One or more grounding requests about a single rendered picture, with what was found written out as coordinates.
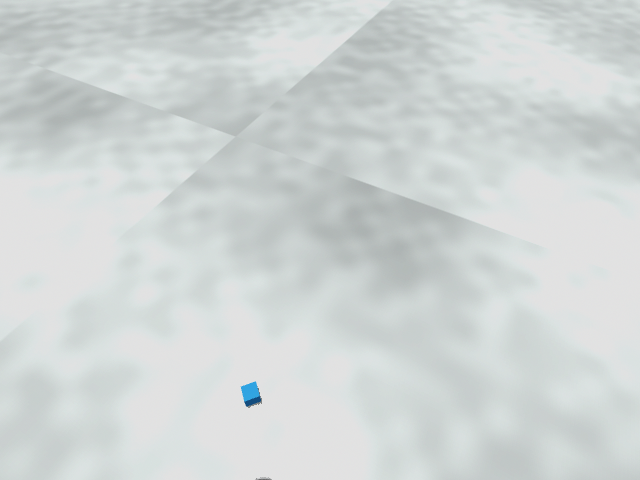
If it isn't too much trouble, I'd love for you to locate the cube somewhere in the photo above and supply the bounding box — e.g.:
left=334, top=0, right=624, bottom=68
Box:
left=241, top=381, right=261, bottom=407

